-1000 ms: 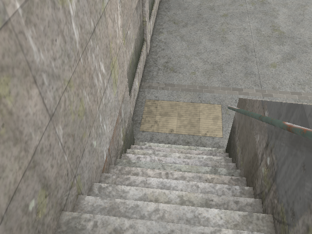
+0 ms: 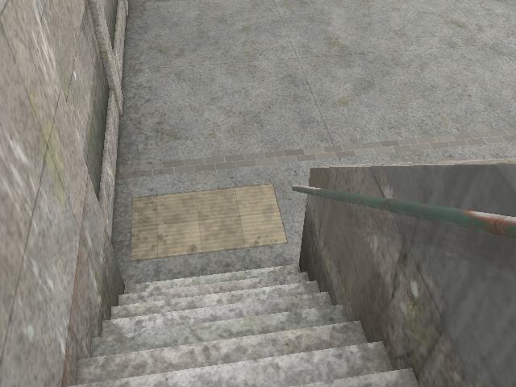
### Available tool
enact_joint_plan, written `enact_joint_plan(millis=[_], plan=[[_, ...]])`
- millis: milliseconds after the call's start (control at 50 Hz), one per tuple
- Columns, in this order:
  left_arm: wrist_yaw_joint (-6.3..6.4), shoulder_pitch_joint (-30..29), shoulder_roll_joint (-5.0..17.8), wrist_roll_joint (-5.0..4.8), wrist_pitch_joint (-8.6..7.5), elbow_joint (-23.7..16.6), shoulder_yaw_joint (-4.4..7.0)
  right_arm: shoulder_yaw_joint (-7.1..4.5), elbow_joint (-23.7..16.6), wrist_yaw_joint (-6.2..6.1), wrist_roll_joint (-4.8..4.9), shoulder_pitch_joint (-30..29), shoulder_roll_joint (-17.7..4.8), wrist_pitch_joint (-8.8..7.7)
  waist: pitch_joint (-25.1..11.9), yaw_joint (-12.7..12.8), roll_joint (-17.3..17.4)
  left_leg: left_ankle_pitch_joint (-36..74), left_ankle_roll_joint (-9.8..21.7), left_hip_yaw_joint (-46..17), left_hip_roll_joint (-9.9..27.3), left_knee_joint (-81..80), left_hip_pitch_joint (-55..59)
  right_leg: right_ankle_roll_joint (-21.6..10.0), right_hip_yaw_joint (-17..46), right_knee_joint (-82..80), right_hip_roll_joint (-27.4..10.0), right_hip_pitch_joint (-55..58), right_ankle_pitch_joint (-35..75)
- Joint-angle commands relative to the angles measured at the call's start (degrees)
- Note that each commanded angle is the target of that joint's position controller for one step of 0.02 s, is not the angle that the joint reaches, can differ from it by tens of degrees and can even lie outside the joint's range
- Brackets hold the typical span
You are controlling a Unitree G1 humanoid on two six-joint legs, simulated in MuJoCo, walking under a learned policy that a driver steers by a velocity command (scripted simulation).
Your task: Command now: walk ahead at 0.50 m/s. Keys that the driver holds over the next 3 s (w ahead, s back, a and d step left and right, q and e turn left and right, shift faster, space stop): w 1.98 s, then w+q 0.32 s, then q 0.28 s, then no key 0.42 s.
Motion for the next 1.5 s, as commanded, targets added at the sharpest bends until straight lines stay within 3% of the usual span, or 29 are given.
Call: enact_joint_plan(millis=[20,180,220,240,260,280,300,320,360,420,540,640,720,760,800,840,880,900,940,1100,1120,1140,1160,1200,1220,1240,1280,1360,1500], plan=[[1.72,0.1,-5.8,-2.55,-2.32,-2.7,-2.88,-0.43,-1.0,0.07,-2.07,0.3,0.5,0.09,13.1,-1.3,-1.5,35.6,0.7,2.9,7.0,-36.4,8.5,-11.7,0.8,-2.9,-10.7,-27.0,19.3],[1.99,2.9,1.5,-0.94,-5.17,-4.0,-4.11,-0.13,-5.2,-0.90,-4.34,-1.4,-6.9,0.22,9.8,-2.0,0.5,46.8,-7.0,2.3,5.4,-52.9,25.4,-7.5,11.9,26.4,-11.5,-30.9,-7.0],[3.61,12.5,4.4,-3.11,-2.44,-1.9,-3.37,0.18,-12.4,-0.21,-1.63,-22.4,-6.7,0.93,11.4,7.5,-0.8,33.8,-5.0,0.6,6.8,-84.3,15.9,-7.7,21.1,28.1,-14.0,-7.6,-2.5],[6.49,8.4,9.1,-7.33,0.53,0.0,0.45,-1.97,-5.2,-3.79,5.63,-8.0,-6.2,1.37,4.1,5.1,-3.6,52.6,-3.9,8.9,1.4,-62.8,33.2,-6.9,10.3,45.1,-12.7,-14.6,16.7],[2.94,17.9,1.4,-1.25,0.55,1.0,-3.73,-1.59,-2.2,-2.01,-0.54,-2.3,-11.1,-0.18,8.6,2.4,8.3,46.6,-1.3,-3.8,9.6,-99.6,32.5,-2.8,20.7,49.8,-10.4,-11.0,-8.2],[-1.03,15.7,6.7,0.35,1.37,1.8,-1.53,-5.34,1.5,-2.74,-1.01,15.9,-14.4,-1.20,4.0,-8.3,6.6,51.4,2.6,3.2,8.9,-88.6,56.1,-1.8,14.5,69.0,-4.9,-23.1,-3.8],[-3.90,24.5,-2.1,-1.98,0.22,2.9,-1.85,-7.09,3.6,-1.91,-1.65,22.7,-22.3,-0.12,-8.9,-5.7,17.7,90.2,14.3,-2.0,18.8,-57.9,80.6,0.6,8.8,97.9,5.0,-44.4,-33.2],[-4.63,16.2,0.8,-5.55,-1.20,-3.5,-1.07,-8.25,5.6,-0.87,-3.53,24.4,-23.5,0.05,-7.8,-6.9,10.6,88.7,15.7,-7.7,22.4,-58.5,80.9,0.0,6.9,99.5,3.1,-59.2,-30.1],[-2.07,2.3,1.2,-4.52,-2.46,-10.3,-1.41,-5.21,3.6,-0.33,-2.69,12.2,-13.3,0.56,3.3,-4.3,2.2,34.9,17.0,-23.1,28.3,-67.9,58.8,-0.6,11.3,87.9,-7.3,-72.9,-17.0],[-0.12,3.2,-5.7,-1.56,-0.97,-6.8,-3.91,0.60,2.9,-3.00,-2.87,5.3,4.2,-1.31,15.8,2.2,-1.5,32.6,9.2,-5.8,14.8,-71.6,19.5,-3.1,10.5,47.4,-14.1,-52.5,21.8],[-2.02,-6.2,0.7,1.01,-1.44,-7.2,-2.67,2.39,0.1,-5.17,-1.32,0.9,-4.7,-4.88,6.1,2.0,1.5,4.8,5.3,0.0,3.7,-61.1,-9.1,0.5,1.3,22.0,-5.4,-8.0,55.0],[-1.62,-21.5,0.6,1.11,0.47,-11.9,-4.08,2.59,4.9,-6.12,0.78,18.2,-3.4,-2.43,11.8,-8.1,1.7,8.2,10.5,-19.4,10.7,-47.2,30.8,2.7,7.2,-7.3,-9.1,-36.4,36.2],[-1.07,-14.0,3.0,-0.01,0.06,-9.4,-2.99,1.54,4.1,-3.69,1.66,11.5,-2.1,-0.84,10.8,-3.8,-2.9,11.2,7.1,-14.3,5.2,-36.3,24.2,1.1,3.2,-19.6,-7.6,-12.3,22.5],[-0.52,18.7,8.0,-3.19,-1.63,1.8,0.30,0.19,3.9,0.92,-2.46,5.2,-8.3,0.09,4.3,9.6,-6.4,26.0,4.1,-12.3,3.7,-14.6,-1.7,-1.8,2.7,-12.7,-7.5,33.4,38.9],[-1.64,23.6,18.0,-0.12,-0.30,2.9,4.61,-1.26,1.9,3.64,2.61,11.0,-4.8,-0.84,-10.4,8.1,-10.6,-20.8,-1.4,-0.7,-6.8,24.0,-24.4,-16.1,11.1,9.6,-22.6,53.6,68.2],[-1.34,14.7,12.0,1.47,0.90,1.9,3.74,-0.19,-4.9,1.19,3.23,1.7,-2.8,-1.37,-0.4,6.7,-2.5,-12.1,-0.5,-2.3,0.5,17.2,-36.8,-20.0,24.0,-0.2,-28.0,34.7,24.3],[0.29,5.8,-8.5,1.66,-0.34,0.1,-2.78,1.34,-3.1,-1.48,-1.16,1.7,0.5,-0.40,11.2,-0.1,6.4,16.9,2.3,-8.2,10.2,-13.9,-28.2,-13.6,15.7,-3.1,-22.1,3.5,12.0],[1.57,3.2,-11.4,-1.24,-1.57,-1.0,-4.14,0.28,-1.0,-0.78,-1.44,1.5,-0.8,-0.39,13.2,-0.9,6.5,34.1,1.9,-3.4,9.9,-33.3,-9.6,-13.3,8.1,-3.9,-17.4,-14.7,17.3],[2.29,5.5,-3.1,-1.02,-3.59,0.4,-3.42,0.86,-1.4,1.66,-2.36,-1.3,1.3,0.20,8.6,-1.5,-6.6,43.1,-0.8,3.6,5.9,-25.5,12.1,-11.1,4.2,0.6,-10.3,-32.4,10.6],[3.33,10.8,0.6,-1.56,-4.73,0.4,-4.42,0.46,-6.3,-0.28,-3.84,-8.1,-7.4,0.46,9.9,2.3,-0.4,45.4,-7.1,0.7,5.7,-57.7,12.8,-9.8,17.8,26.6,-12.5,-19.0,-3.8],[6.21,13.6,4.1,-8.47,-1.62,-0.1,-1.13,-0.07,-10.6,-3.91,7.23,-23.2,-5.6,0.29,11.0,11.0,4.9,48.7,-7.4,5.0,2.5,-79.4,7.1,-7.4,9.0,29.6,-8.3,-3.6,3.1],[5.40,20.6,-0.2,-2.25,-1.46,2.3,-4.42,1.60,-12.5,-0.93,-2.01,-28.4,-5.3,0.35,10.9,11.9,-2.7,32.1,-4.9,-1.4,7.4,-87.2,7.8,-8.9,25.8,26.7,-13.8,-1.6,-1.8],[3.92,19.9,3.2,0.42,-0.49,2.4,-3.12,0.25,-10.6,-0.54,-2.00,-21.5,-5.9,-0.15,8.7,8.7,-6.3,33.8,-3.7,2.7,4.4,-73.2,19.9,-10.8,25.4,29.1,-14.5,-8.5,5.8],[-0.35,13.7,1.9,-1.16,1.53,2.2,-3.19,-3.20,2.7,-1.49,0.47,11.4,-12.9,-1.12,7.7,-5.8,6.2,48.3,-0.6,1.2,8.4,-96.6,49.4,-4.7,20.1,54.9,-9.0,-21.7,-3.9],[5.27,14.0,3.9,-7.17,2.14,1.3,1.10,-3.82,3.5,-3.44,8.12,13.1,-14.8,0.36,0.1,-0.8,8.5,85.8,-1.4,-1.0,16.0,-74.4,61.2,-4.1,0.7,83.6,4.2,-32.7,-35.0],[-1.12,23.6,-2.9,-4.10,0.27,1.4,-2.31,-6.21,4.2,-1.08,-0.17,23.5,-23.1,-1.18,-14.9,-4.5,22.1,93.2,12.5,-2.5,21.0,-56.2,85.2,0.1,7.9,99.3,4.0,-49.1,-34.4],[-2.34,7.4,-0.1,-4.76,-2.51,-8.1,-1.71,-7.03,2.5,0.06,-4.02,15.3,-19.7,0.79,-5.3,-7.0,3.2,53.1,17.0,-17.5,27.5,-65.6,73.8,0.6,8.6,89.3,-3.5,-71.1,-23.0],[-0.57,3.8,-5.5,-0.99,-1.20,-4.5,-3.46,0.79,2.2,-3.06,-0.86,4.3,4.8,-1.40,13.2,1.5,-3.6,28.8,8.7,-1.3,11.9,-72.2,17.0,-3.4,8.1,40.0,-12.6,-46.2,27.2],[-1.62,-6.5,1.3,1.22,-1.08,-7.2,-2.88,2.55,0.4,-4.75,-1.09,1.5,-5.1,-4.20,7.6,2.4,3.6,1.7,7.2,-4.2,5.6,-59.9,-7.4,1.4,2.3,21.9,-5.6,-9.9,50.9]])
Next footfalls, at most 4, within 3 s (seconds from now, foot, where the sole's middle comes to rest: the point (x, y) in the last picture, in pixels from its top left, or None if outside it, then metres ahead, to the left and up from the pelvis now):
0.28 left None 0.22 0.14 -0.98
0.76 right None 0.48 -0.05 -1.19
1.20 left None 0.68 0.17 -1.40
1.70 right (263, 382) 0.94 -0.04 -1.61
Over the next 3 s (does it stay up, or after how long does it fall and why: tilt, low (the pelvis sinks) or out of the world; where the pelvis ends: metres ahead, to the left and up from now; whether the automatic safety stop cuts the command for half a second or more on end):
stays up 1.34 0.10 -1.29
